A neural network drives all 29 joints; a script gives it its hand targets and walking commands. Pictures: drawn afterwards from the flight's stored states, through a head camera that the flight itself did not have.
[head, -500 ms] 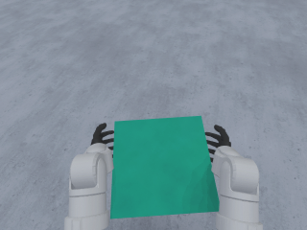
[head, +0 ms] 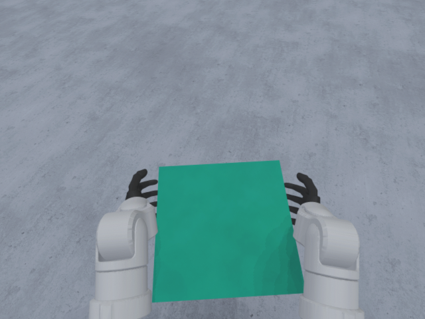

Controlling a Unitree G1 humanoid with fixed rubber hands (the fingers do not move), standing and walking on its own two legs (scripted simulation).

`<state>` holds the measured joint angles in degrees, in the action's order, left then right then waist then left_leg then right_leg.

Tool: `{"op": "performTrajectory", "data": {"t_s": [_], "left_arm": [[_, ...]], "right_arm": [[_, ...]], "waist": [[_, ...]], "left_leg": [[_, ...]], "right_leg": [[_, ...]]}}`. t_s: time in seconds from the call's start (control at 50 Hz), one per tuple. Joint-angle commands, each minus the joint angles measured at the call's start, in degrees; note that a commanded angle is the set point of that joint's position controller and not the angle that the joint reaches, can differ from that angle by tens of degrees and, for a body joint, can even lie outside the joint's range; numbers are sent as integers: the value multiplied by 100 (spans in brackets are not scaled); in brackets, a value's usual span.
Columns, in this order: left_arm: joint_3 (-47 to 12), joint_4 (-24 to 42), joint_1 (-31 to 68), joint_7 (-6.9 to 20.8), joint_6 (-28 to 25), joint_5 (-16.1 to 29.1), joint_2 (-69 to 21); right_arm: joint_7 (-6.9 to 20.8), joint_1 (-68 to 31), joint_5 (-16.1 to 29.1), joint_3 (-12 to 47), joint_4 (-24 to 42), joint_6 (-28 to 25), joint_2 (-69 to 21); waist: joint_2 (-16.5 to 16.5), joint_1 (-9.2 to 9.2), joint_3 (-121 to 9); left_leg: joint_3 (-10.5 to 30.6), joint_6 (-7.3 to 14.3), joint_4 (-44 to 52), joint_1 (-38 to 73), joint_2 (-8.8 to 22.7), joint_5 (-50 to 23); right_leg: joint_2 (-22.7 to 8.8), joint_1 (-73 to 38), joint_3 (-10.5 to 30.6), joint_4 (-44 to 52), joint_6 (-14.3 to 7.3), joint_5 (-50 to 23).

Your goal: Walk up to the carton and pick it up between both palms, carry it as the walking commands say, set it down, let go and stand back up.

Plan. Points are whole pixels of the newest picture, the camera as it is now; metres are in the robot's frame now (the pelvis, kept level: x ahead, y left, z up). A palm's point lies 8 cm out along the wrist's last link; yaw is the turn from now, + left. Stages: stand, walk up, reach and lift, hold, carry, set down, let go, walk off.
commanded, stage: carry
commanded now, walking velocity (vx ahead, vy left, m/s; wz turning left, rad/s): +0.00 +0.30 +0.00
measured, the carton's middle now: (222, 236) +0.30 +0.00 -0.02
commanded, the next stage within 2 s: none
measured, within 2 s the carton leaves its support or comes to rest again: neither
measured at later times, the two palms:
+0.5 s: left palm (68, 218) +0.28 +0.25 +0.09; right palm (244, 216) +0.29 -0.04 +0.08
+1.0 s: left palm out of the picture +0.22 +0.39 +0.09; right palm (160, 239) +0.24 +0.09 +0.10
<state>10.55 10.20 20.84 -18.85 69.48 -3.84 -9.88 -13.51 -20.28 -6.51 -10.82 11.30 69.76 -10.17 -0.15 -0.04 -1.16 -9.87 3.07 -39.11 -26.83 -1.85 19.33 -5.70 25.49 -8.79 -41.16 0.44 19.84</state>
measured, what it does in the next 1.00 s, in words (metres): steps to the left: left foot, then right foot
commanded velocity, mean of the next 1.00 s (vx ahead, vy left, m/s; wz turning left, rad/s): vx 0.00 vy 0.30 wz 0.00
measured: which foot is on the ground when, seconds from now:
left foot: up 0.00-0.22, down 0.24-0.52, up 0.54-0.76, down 0.78-1.00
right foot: down 0.00-0.26, up 0.28-0.48, down 0.50-0.80, up 0.82-1.00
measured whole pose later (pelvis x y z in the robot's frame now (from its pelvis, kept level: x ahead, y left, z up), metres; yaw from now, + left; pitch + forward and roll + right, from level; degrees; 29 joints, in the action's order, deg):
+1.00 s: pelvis -0.06 +0.22 +0.01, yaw +4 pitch +4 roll +0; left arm 10.6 11.8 19.9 -18.7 70.0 -3.8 -10.0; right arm -13.0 -19.9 -6.2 -10.5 11.9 70.0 -10.1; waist 0.2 0.2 -1.7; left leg -10.3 5.8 -35.0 -24.6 0.1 14.5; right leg -6.5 29.1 -8.3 -62.4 3.5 28.7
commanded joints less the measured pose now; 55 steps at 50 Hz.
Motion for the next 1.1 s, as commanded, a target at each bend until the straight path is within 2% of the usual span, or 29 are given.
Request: {"op": "performTrajectory", "data": {"t_s": [0.0,0.04,0.08,0.12,0.16,0.18,0.22,0.26,0.3,0.36,0.44,0.46,0.48,0.52,0.56,0.64,0.66,0.7,0.74,0.76,0.78,0.8,0.82,0.86,0.94,0.96,1.02,1.06,1.08], "left_arm": [[-3819,677,3345,2925,81,2424,-5706],[-3836,632,3384,2957,25,2463,-5750],[-3734,703,3135,2927,57,2436,-5706],[-3743,992,3382,2889,27,2402,-5447],[-3901,1346,3447,2796,-27,2482,-5499],[-3917,1211,3307,2779,8,2442,-5476],[-3813,750,3011,2771,80,2259,-5392],[-4095,1100,3442,2760,72,2395,-5561],[-4151,988,3350,2767,69,2397,-5668],[-4204,960,3476,2720,3,2478,-5677],[-4098,1023,3565,2761,79,2549,-5630],[-4028,813,3199,2786,88,2445,-5548],[-4039,1073,3231,2821,68,2453,-5611],[-3831,682,2785,2903,38,2405,-5617],[-3811,707,2972,2922,60,2460,-5617],[-3790,911,2739,2884,-22,2448,-5632],[-3803,1205,2953,2825,-51,2338,-5485],[-3930,1361,3031,2827,-50,2337,-5405],[-3964,1375,3107,2805,-26,2327,-5342],[-3940,1058,2999,2782,33,2244,-5351],[-3942,621,2247,2753,67,2081,-5380],[-4117,927,3139,2767,111,2311,-5572],[-4201,1016,3299,2754,45,2296,-5453],[-4214,702,3192,2823,37,2452,-5756],[-4218,643,3775,2781,107,2560,-5777],[-4122,442,3457,2802,106,2501,-5644],[-4008,327,3281,2828,145,2507,-5656],[-4047,415,3200,2833,111,2481,-5711],[-4045,352,3108,2881,113,2529,-5689]], "right_arm": [[2253,-3782,2684,4519,788,42,-5859],[2212,-3778,2623,4477,945,-74,-5695],[2173,-3593,2634,4564,1024,1,-5565],[2174,-3234,2617,4510,556,41,-5721],[2201,-3365,2778,4556,1001,-21,-5531],[2177,-3306,2755,4519,1123,-26,-5521],[2229,-3241,2746,4420,661,57,-5495],[2317,-3113,2611,4175,716,-21,-5465],[2354,-2824,2576,4127,477,46,-5584],[2369,-3286,2672,4228,768,-18,-5556],[2295,-3299,2590,4177,631,4,-5606],[2287,-3301,2579,4252,762,-33,-5500],[2291,-3098,2568,4318,602,-4,-5498],[2197,-3283,2539,4511,1152,-25,-5426],[2177,-3341,2591,4506,1020,-32,-5531],[2120,-3493,2719,4693,1522,-58,-5471],[2156,-3179,2659,4610,1057,-15,-5548],[2184,-3090,2670,4662,1006,-11,-5588],[2208,-3047,2682,4609,881,23,-5594],[2253,-3148,2687,4547,960,12,-5398],[2312,-2833,2690,4445,871,22,-5251],[2358,-2820,2604,4199,419,54,-5452],[2414,-2519,2630,4153,75,74,-5663],[2421,-2889,2597,4199,520,50,-5475],[2412,-3151,2556,4010,254,25,-5537],[2379,-3390,2584,4105,406,21,-5496],[2337,-3473,2680,4245,501,-24,-5570],[2359,-3375,2617,4219,503,-26,-5506],[2307,-2982,2504,4211,223,1,-5363]], "waist": [[-1679,-55,-2758],[-602,-76,-2830],[-984,-65,-2730],[-1805,-50,-2738],[-1309,-72,-2665],[-1707,16,-2850],[-942,59,-3151],[2018,154,-2941],[1104,101,-2852],[748,51,-2736],[1043,30,-2991],[620,-51,-2832],[329,-146,-2951],[-2196,-63,-3144],[-1090,-89,-2904],[-1614,-57,-3040],[-1170,-70,-2868],[-2012,-37,-2615],[-1631,3,-2858],[-1008,61,-3000],[626,92,-3158],[2211,124,-2984],[1135,120,-2797],[479,82,-2651],[996,38,-2432],[527,79,-2409],[935,75,-3034],[806,0,-2755],[383,-119,-3105]], "left_leg": [[1242,-402,-2138,-1368,269,1504],[1437,-494,-2620,-1415,535,840],[973,-579,-1874,-1176,255,720],[728,-609,-938,-881,254,719],[485,-466,371,35,217,375],[396,-418,1247,681,376,-117],[613,-232,2107,2103,759,-657],[1737,655,1329,3362,2071,-4210],[1306,876,1175,3115,1954,-4055],[919,872,991,3122,1790,-4381],[545,816,483,2985,1496,-4771],[562,671,298,2646,1391,-4762],[612,237,36,1777,1186,-3557],[647,-394,-1230,-940,276,987],[1147,-415,-1956,-1476,191,1231],[1104,-403,-865,-685,506,377],[856,-403,-562,-293,370,291],[633,-414,458,35,394,-22],[221,-331,1125,1109,307,-253],[443,-209,1993,1776,597,-829],[1166,-11,1368,3369,1548,-2786],[1822,705,1360,3407,2209,-3887],[1729,873,1346,3084,2178,-3811],[1158,668,1469,2750,1902,-2759],[886,620,1734,2162,1550,-1244],[1014,814,1551,2438,1777,-2381],[931,1007,1002,2773,1617,-4024],[843,727,810,2580,1549,-4242],[753,308,463,1784,1340,-3501]], "right_leg": [[-2700,-3035,3661,1610,-1279,-4727],[-2165,-2986,2387,1312,-927,-4360],[-1703,-2830,1872,1026,-815,-6070],[-1467,-3063,1382,995,-578,-6315],[-1486,-2616,1196,1251,-446,-6048],[-1359,-2466,842,966,-295,-5389],[-1059,-1497,747,267,-44,-3286],[51,1076,-3,-1392,263,1900],[17,1184,238,-2332,82,1725],[-59,1181,217,-1996,162,1252],[23,-15,18,261,80,505],[-72,-516,111,1219,108,-396],[-652,-1670,683,1844,117,-1925],[-2634,-3727,2953,1336,-945,-6514],[-2117,-3942,2483,920,-999,-7318],[-1744,-3237,1685,1059,-646,-6393],[-1750,-2786,1536,1209,-631,-6190],[-1403,-2690,1001,1170,-330,-5573],[-1421,-2058,970,927,-284,-4834],[-1157,-1746,695,406,-19,-3318],[-714,-1,332,-363,276,374],[-53,1156,47,-1507,377,1939],[20,1090,292,-2579,198,2012],[-142,1171,471,-3124,172,1501],[-23,695,208,-2064,178,1097],[-30,824,149,-1799,213,1253],[140,-26,10,-370,107,1212],[-9,-540,43,1066,120,45],[-629,-1705,816,1878,-71,-921]]}}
